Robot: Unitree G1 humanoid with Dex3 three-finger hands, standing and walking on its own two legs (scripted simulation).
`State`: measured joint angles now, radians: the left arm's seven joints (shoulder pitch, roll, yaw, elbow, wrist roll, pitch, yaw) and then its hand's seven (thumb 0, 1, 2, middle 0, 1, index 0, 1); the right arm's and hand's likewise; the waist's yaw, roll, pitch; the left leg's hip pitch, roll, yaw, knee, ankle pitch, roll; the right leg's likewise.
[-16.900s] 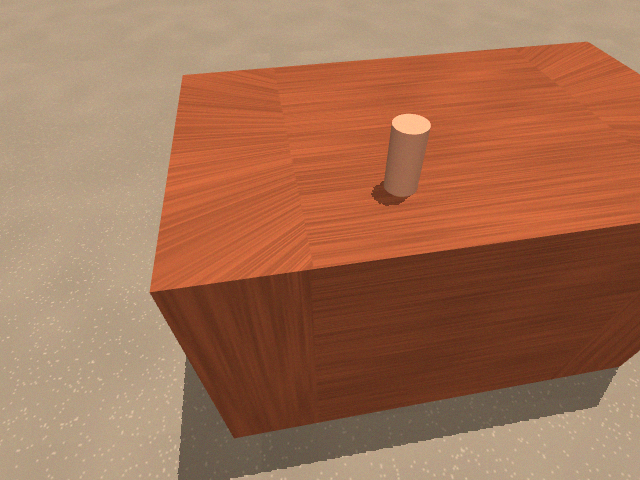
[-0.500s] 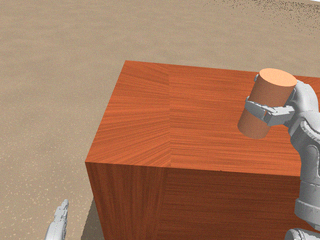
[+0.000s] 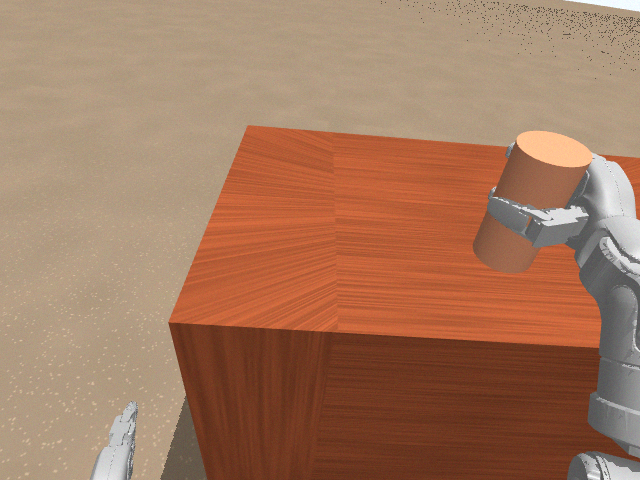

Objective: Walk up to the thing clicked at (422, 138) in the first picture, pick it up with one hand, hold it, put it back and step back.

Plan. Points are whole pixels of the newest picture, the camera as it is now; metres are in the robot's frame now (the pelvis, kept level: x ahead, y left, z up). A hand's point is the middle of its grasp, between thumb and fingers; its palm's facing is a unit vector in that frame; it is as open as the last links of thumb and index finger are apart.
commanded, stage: hold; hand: right
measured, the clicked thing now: (524, 206) +0.34 -0.18 +0.26
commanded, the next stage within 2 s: crouch in 1.12 s
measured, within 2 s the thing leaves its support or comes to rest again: neither
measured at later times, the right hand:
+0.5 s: hand (524, 198) +0.33 -0.17 +0.27, palm faces +0.13 +0.99 -0.03, open 9.6 cm
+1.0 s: hand (524, 191) +0.34 -0.17 +0.28, palm faces +0.13 +0.99 -0.03, open 9.6 cm
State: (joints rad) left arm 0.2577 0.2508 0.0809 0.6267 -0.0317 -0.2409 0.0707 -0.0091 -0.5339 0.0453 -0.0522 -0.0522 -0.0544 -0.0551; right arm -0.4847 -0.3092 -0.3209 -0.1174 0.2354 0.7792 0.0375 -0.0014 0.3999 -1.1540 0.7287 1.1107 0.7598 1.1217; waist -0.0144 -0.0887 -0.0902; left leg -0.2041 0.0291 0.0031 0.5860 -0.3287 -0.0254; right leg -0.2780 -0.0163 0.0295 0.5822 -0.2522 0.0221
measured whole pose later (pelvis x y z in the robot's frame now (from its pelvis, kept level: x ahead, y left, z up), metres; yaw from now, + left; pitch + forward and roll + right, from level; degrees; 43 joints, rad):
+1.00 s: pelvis +0.00 +0.00 +0.00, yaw +0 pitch -3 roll +0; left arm 0.25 0.24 0.09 0.62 -0.03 -0.25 0.08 -0.01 -0.54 0.05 -0.05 -0.05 -0.05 -0.06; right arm -0.50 -0.31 -0.32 -0.08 0.24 0.74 0.03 0.00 0.40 -1.16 0.73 1.11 0.76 1.12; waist -0.01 -0.10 -0.09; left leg -0.21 0.02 0.00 0.59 -0.32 -0.02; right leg -0.28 -0.02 0.03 0.58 -0.25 0.02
